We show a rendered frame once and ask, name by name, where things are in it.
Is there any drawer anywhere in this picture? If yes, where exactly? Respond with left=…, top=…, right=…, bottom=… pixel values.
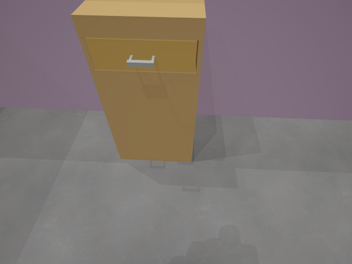
left=85, top=37, right=197, bottom=73

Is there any handle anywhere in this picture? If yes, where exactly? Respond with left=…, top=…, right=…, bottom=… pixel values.
left=126, top=55, right=155, bottom=68

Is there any cabinet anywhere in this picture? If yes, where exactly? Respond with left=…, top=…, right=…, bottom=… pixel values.
left=71, top=0, right=206, bottom=162

